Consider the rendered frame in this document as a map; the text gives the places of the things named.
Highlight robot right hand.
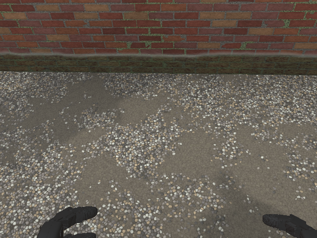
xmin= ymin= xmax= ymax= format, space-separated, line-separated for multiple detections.
xmin=263 ymin=214 xmax=317 ymax=238

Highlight robot left hand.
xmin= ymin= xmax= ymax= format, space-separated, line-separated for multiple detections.
xmin=37 ymin=206 xmax=98 ymax=238

